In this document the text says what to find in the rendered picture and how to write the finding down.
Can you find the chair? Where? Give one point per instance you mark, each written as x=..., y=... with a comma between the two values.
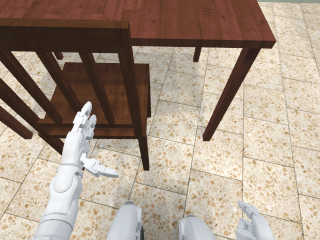
x=119, y=92

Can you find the left robot thigh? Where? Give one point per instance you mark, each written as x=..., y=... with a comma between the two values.
x=127, y=222

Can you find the table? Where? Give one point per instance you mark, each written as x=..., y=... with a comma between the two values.
x=164, y=23

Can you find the left robot forearm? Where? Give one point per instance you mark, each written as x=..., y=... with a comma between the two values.
x=59, y=217

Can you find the robot thigh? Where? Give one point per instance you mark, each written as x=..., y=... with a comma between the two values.
x=193, y=228
x=127, y=222

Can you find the robot right hand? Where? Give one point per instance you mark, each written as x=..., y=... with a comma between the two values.
x=257, y=229

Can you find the robot left hand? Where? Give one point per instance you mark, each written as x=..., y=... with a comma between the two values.
x=77, y=141

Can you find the right robot thigh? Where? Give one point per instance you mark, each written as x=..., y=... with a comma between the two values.
x=193, y=228

